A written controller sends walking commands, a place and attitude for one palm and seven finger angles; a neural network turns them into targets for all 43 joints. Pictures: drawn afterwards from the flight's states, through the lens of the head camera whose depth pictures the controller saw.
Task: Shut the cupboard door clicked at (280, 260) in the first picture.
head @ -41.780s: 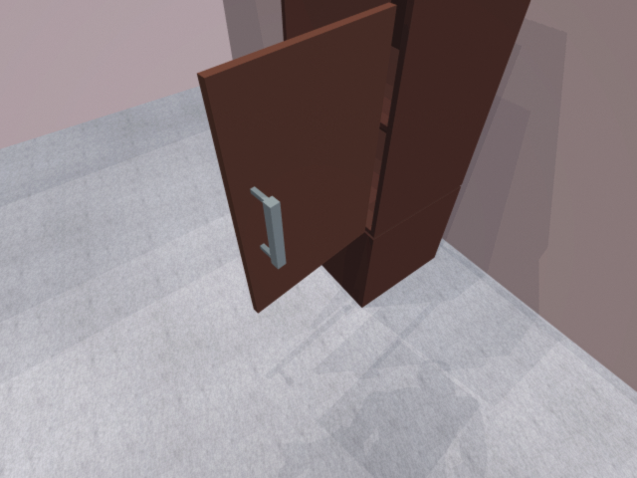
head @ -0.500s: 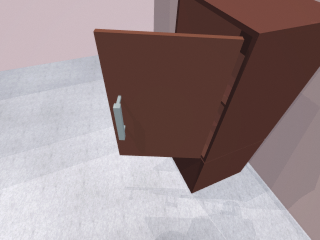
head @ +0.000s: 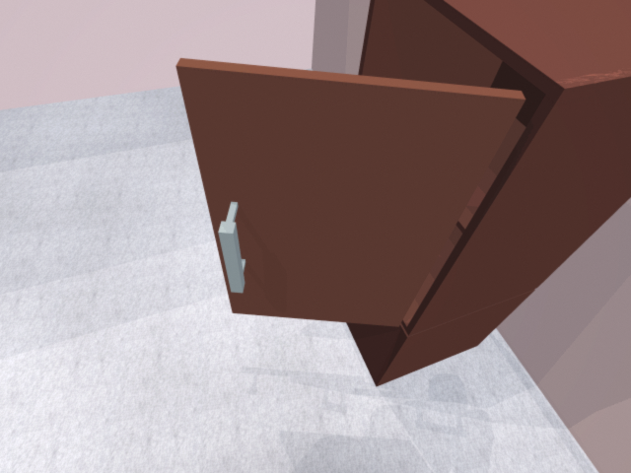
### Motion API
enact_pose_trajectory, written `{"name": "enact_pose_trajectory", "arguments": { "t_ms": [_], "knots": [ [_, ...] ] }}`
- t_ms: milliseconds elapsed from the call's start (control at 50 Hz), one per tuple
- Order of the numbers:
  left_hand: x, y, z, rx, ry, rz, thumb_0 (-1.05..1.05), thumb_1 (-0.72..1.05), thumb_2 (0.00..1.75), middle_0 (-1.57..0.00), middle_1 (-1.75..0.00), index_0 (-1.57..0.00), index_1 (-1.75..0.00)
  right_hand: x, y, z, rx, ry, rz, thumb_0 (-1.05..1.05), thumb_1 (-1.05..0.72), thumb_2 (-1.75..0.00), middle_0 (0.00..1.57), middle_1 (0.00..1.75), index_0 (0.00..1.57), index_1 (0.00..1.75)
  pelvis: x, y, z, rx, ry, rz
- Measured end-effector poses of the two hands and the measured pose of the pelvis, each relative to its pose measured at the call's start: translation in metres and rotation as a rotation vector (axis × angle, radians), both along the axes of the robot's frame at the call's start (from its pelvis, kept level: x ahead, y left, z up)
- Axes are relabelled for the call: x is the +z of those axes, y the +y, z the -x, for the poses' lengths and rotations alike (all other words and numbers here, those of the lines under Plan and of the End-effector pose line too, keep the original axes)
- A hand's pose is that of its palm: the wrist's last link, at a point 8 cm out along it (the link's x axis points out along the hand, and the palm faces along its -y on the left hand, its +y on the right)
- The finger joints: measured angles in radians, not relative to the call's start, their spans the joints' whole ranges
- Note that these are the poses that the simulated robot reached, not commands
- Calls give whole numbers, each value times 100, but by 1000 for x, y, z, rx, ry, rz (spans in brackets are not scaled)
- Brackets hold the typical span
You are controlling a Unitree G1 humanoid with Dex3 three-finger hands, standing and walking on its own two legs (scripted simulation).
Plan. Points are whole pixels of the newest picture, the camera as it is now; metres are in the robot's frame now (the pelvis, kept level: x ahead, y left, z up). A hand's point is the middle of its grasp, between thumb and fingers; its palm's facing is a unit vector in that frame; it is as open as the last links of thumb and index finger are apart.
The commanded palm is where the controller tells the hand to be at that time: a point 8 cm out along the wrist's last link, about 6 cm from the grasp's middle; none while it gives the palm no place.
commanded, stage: come to a stop and stand still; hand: left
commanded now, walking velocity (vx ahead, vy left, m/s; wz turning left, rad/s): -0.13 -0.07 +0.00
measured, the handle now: (235, 250) +0.44 +0.17 -0.05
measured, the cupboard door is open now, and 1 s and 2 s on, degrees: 65 65 65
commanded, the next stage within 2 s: look again from close up in 0.66 s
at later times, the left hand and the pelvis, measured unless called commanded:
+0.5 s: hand out of the picture +0.02 +0.13 -0.18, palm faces +0.05 -0.98 -0.18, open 7.3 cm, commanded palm none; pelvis -0.02 -0.05 +0.00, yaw +0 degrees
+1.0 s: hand out of the picture -0.05 +0.13 -0.17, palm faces +0.02 -0.98 -0.20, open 7.4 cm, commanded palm none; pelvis -0.03 -0.04 +0.00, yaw +0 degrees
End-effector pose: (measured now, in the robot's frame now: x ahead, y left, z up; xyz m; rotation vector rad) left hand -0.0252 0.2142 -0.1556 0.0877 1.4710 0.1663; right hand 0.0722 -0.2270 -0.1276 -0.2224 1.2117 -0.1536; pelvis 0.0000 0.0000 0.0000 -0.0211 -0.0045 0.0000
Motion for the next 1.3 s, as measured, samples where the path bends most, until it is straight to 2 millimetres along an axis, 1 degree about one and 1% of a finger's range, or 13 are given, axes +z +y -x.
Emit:
{"name": "enact_pose_trajectory", "arguments": {
  "t_ms": [60, 120, 220, 300, 380, 480, 580, 760, 880, 960, 1080, 1160, 1300],
  "knots": [
    [8, 4, -29, -13, -88, -30, 1, 91, 90, -20, -30, -20, -30, 1, -4, -7, 9, -8, -10, 0, -93, -90, 20, 30, 20, 30, 3, -5, 4, 6, 5, 1],
    [15, 4, -51, -31, -153, -61, 1, 91, 90, -20, -30, -20, -30, -3, -12, -9, 12, -15, -31, 0, -93, -90, 20, 30, 20, 30, 3, -14, 8, 5, 7, -4],
    [17, -8, -67, -65, -230, -115, 0, 91, 90, -20, -30, -19, -30, -22, -33, -1, -13, -17, -78, 0, -92, -90, 20, 30, 20, 30, -10, -37, 11, -7, 11, -46],
    [21, -24, -62, -87, -226, -106, 0, 91, 90, -20, -30, -19, -30, -28, -45, 18, -46, 24, -89, 0, -92, -90, 20, 30, 20, 30, -9, -46, 15, 8, 10, -34],
    [17, -36, -55, -80, -222, -75, 1, 91, 90, -20, -30, -20, -30, -22, -52, 42, -63, 77, -75, 0, -92, -90, 20, 30, 20, 30, -6, -51, 18, 10, 14, -26],
    [2, -39, -42, -50, -204, -34, 1, 93, 90, -20, -30, -20, -30, -14, -52, 72, -66, 127, -36, 0, -92, -90, 20, 30, 20, 30, -7, -52, 24, 13, 5, -18],
    [4, -38, -24, -32, -163, -17, 1, 94, 90, -20, -30, -20, -30, -5, -44, 97, -59, 172, -34, 1, -92, -90, 20, 30, 20, 30, 1, -52, 27, 5, -8, -22],
    [13, -45, 17, -21, -75, -9, 1, 92, 90, -20, -30, -20, -30, -11, -29, 115, -55, 202, -86, 1, -92, -90, 20, 30, 20, 30, 6, -49, 31, 7, -13, -25],
    [13, -45, 39, -47, -28, -22, 1, 91, 90, -20, -30, -20, -30, -21, -26, 114, -53, 167, -109, 1, -92, -90, 20, 30, 20, 30, 0, -42, 35, 10, -6, -16],
    [16, -39, 38, -46, -32, -35, 1, 91, 90, -20, -30, -20, -30, -24, -21, 112, -53, 145, -122, 1, -92, -90, 20, 30, 20, 30, 0, -39, 32, 10, -10, -23],
    [19, -36, 20, -50, -78, -46, 1, 91, 90, -20, -30, -20, -30, -24, -17, 111, -46, 146, -130, 1, -92, -90, 20, 30, 20, 30, 2, -38, 28, 4, -13, -31],
    [19, -36, 7, -61, -97, -47, 1, 92, 90, -20, -30, -20, -30, -23, -18, 109, -48, 151, -128, 1, -92, -90, 20, 30, 20, 30, 3, -38, 25, -1, -13, -34],
    [19, -36, -5, -65, -100, -48, 1, 93, 90, -20, -30, -20, -30, -20, -23, 107, -51, 170, -113, 1, -91, -90, 20, 30, 20, 30, 4, -42, 20, -1, -14, -34]
  ]
}}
